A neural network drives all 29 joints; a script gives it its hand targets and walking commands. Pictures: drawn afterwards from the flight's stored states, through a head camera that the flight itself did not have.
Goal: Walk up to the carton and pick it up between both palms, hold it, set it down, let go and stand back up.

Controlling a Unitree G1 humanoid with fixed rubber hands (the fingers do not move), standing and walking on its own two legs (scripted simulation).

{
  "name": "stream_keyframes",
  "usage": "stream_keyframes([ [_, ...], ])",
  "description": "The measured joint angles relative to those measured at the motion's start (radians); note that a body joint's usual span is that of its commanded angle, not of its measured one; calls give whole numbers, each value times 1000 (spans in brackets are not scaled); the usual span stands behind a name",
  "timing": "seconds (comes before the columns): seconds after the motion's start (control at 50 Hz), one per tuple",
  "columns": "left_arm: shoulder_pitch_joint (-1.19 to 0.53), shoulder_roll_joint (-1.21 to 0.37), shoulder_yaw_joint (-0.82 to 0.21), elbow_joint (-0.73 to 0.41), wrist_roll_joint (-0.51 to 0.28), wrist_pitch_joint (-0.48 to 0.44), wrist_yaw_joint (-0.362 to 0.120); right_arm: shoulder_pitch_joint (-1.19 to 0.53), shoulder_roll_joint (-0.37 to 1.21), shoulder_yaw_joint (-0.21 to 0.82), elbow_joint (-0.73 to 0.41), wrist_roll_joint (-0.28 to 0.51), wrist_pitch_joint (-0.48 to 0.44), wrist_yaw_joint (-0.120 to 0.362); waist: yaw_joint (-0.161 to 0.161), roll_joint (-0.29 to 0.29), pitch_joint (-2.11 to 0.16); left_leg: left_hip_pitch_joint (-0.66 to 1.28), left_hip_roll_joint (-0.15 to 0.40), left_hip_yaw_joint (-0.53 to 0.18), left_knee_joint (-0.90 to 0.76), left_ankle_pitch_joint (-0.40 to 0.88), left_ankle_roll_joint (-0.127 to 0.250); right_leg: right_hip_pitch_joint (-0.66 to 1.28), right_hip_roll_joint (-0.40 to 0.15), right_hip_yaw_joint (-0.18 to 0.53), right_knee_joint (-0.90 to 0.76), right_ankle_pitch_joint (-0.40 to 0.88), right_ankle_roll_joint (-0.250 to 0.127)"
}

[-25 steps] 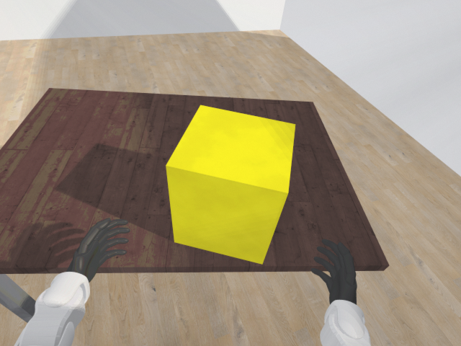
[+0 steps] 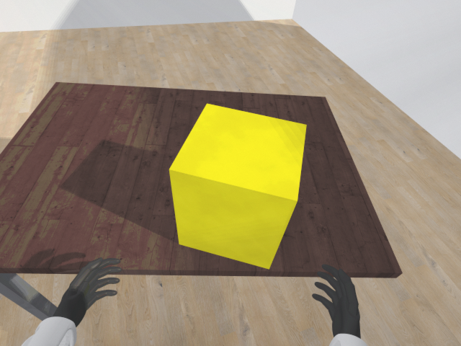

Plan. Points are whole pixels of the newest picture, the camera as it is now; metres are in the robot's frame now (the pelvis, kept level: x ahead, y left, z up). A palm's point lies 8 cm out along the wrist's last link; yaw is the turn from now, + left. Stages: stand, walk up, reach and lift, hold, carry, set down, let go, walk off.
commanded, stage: set down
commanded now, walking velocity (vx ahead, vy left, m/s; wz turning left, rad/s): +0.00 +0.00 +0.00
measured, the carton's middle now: (238, 188) +0.44 -0.05 +0.01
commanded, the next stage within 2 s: let go in 1.30 s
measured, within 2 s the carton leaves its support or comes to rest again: neither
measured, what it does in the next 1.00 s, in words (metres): stands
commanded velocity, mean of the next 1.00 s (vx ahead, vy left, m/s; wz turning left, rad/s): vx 0.00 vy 0.00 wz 0.00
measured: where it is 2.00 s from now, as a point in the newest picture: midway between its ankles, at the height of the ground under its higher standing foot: outside the picture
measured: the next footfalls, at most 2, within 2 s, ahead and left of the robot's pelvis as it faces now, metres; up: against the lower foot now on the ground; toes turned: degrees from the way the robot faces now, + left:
none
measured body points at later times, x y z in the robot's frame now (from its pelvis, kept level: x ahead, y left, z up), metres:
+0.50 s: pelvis +0.00 +0.00 +0.00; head +0.02 +0.00 +0.45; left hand +0.22 +0.22 -0.04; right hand +0.17 -0.20 -0.05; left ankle +0.02 +0.13 -0.74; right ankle -0.01 -0.13 -0.74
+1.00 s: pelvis +0.02 -0.01 +0.00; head +0.03 -0.02 +0.45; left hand +0.21 +0.22 -0.07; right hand +0.16 -0.23 -0.08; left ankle +0.02 +0.13 -0.74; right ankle -0.01 -0.13 -0.74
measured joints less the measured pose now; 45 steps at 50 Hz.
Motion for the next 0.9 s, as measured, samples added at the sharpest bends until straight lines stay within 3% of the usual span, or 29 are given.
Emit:
stream_keyframes([
  [0.24, 12, -11, 0, 0, 25, 41, 2, 0, 0, -2, 77, -64, -3, 63, 1, 31, 9, 22, 0, 0, -2, -3, -1, 21, 0, 0, 0, -4, 0],
  [0.6, 13, -97, 0, 26, 109, 140, 52, -4, -33, -53, 211, -124, -5, 151, 1, 36, 11, 26, 2, 0, -18, -3, -4, 18, 1, 0, 0, -12, 0],
  [0.9, 35, -118, 0, 72, 177, 169, 81, -18, -88, -56, 338, -155, -64, 218, 2, 36, -3, 36, 5, 0, -43, -3, -12, 16, 3, 0, 0, -24, -8],
])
